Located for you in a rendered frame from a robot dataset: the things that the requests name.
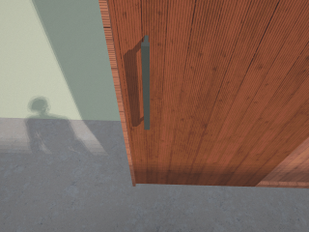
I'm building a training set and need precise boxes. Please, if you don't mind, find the wardrobe door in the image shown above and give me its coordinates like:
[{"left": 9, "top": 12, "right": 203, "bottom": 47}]
[
  {"left": 261, "top": 137, "right": 309, "bottom": 183},
  {"left": 108, "top": 0, "right": 309, "bottom": 188}
]

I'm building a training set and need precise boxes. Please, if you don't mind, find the handle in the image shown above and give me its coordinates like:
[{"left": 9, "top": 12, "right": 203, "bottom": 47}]
[{"left": 141, "top": 35, "right": 151, "bottom": 131}]

